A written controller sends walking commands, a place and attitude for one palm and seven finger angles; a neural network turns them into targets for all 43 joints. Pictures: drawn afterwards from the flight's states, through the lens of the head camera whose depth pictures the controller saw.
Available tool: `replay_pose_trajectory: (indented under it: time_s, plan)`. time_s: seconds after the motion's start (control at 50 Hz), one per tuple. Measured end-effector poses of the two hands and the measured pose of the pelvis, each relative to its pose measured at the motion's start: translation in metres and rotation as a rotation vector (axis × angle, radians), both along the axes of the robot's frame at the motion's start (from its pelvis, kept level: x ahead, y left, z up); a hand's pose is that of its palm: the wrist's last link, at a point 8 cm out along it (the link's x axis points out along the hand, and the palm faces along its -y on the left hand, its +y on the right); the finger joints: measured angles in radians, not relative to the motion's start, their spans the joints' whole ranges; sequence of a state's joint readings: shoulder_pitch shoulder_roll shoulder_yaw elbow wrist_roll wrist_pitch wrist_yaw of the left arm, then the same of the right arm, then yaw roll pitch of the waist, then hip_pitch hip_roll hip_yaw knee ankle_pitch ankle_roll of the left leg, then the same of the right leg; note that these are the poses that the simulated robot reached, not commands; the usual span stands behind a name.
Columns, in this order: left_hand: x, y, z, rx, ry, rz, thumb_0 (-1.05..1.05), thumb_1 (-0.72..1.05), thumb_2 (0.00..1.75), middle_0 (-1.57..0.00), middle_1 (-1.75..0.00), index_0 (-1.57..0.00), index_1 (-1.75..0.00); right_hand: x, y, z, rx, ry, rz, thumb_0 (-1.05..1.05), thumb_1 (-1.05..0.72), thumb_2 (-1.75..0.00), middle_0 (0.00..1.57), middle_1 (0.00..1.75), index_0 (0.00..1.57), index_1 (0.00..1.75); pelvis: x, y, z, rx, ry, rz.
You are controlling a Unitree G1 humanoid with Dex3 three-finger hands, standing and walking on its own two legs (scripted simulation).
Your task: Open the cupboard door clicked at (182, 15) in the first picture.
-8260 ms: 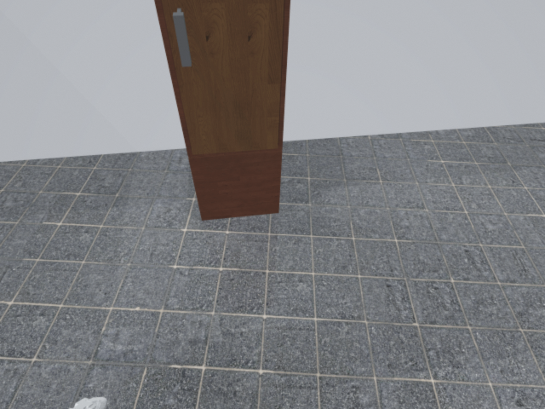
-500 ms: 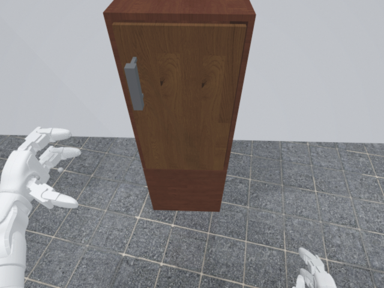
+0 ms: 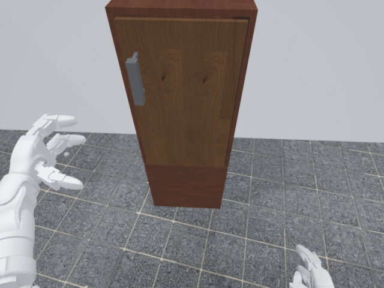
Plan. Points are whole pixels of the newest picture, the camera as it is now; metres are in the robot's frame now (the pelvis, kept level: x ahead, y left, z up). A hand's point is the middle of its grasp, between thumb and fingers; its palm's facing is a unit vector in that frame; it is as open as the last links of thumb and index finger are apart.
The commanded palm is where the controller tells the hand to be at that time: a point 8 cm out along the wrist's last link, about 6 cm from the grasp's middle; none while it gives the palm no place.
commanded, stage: move the hooked fingers beside the handle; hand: left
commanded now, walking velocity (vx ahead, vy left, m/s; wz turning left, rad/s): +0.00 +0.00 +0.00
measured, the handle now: (137, 78) +0.63 +0.20 +0.11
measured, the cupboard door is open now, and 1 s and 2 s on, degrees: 0 0 0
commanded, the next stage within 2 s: none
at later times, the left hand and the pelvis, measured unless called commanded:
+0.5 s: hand (90, 122) +0.42 +0.27 +0.12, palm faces +0.03 -1.00 +0.00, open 13.9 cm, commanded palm +0.40 +0.32 +0.12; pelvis +0.01 +0.02 +0.00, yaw -2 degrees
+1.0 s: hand (101, 102) +0.49 +0.26 +0.13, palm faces +0.02 -1.00 +0.00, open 13.9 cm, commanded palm +0.48 +0.31 +0.12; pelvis +0.01 +0.02 -0.01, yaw -2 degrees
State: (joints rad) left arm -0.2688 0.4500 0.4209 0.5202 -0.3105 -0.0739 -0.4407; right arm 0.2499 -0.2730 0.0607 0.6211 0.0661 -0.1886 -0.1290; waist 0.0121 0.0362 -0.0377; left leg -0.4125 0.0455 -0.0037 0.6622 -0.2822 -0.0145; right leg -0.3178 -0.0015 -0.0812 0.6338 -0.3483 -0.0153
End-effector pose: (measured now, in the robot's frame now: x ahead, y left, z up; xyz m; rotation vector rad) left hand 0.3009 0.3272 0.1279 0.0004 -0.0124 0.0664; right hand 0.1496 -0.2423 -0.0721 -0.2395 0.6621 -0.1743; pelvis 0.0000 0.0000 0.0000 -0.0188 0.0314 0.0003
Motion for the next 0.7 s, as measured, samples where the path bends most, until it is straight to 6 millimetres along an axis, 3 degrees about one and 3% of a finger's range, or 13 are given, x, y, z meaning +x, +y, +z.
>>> replay_pose_trajectory:
  time_s: [0.2, 0.38, 0.54, 0.7]
  plan:
    - [0.049, -0.006, 0.003, -0.001, -0.006, -0.049, -0.01, -0.5, 0.3, -0.3, -1.2, -0.3, -1.2, -0.035, -0.006, -0.011, -0.02, 0.112, -0.059, 0.02, -0.9, -0.89, 0.2, 0.3, 0.2, 0.3, 0.0, 0.008, -0.002, -0.004, 0.036, -0.012]
    - [0.08, -0.013, -0.003, -0.009, 0.007, -0.046, -0.01, -0.5, 0.3, -0.3, -1.2, -0.31, -1.2, -0.067, -0.004, -0.02, -0.015, 0.224, -0.115, 0.02, -0.91, -0.89, 0.2, 0.3, 0.2, 0.3, 0.004, 0.016, -0.003, -0.003, 0.063, -0.029]
    - [0.107, -0.008, -0.003, 0.0, 0.008, -0.038, -0.01, -0.5, 0.3, -0.3, -1.2, -0.3, -1.2, -0.085, -0.002, -0.026, -0.023, 0.309, -0.14, 0.01, -0.91, -0.89, 0.2, 0.3, 0.2, 0.3, 0.007, 0.02, -0.005, -0.009, 0.094, -0.029]
    - [0.132, -0.017, -0.001, -0.005, 0.005, -0.061, -0.01, -0.5, 0.3, -0.3, -1.2, -0.3, -1.2, -0.096, -0.003, -0.03, -0.026, 0.372, -0.161, 0.01, -0.91, -0.89, 0.2, 0.3, 0.2, 0.3, 0.01, 0.022, -0.008, -0.011, 0.125, -0.032]
